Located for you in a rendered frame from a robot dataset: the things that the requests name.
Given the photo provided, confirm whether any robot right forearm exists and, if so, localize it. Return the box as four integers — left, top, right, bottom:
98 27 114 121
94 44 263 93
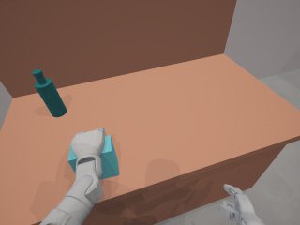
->
238 212 264 225

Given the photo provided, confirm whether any robot right hand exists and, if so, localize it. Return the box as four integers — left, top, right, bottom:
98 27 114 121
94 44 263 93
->
220 184 256 225

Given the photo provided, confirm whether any table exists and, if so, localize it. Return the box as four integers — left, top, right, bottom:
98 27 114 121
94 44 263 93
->
0 0 300 225

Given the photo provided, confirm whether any robot left forearm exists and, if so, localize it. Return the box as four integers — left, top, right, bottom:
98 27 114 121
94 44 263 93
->
39 154 103 225

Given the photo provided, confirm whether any robot left hand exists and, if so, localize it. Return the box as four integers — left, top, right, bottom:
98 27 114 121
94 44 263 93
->
71 127 107 173

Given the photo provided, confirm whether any sponge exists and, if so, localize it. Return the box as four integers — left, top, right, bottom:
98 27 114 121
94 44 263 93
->
67 135 119 180

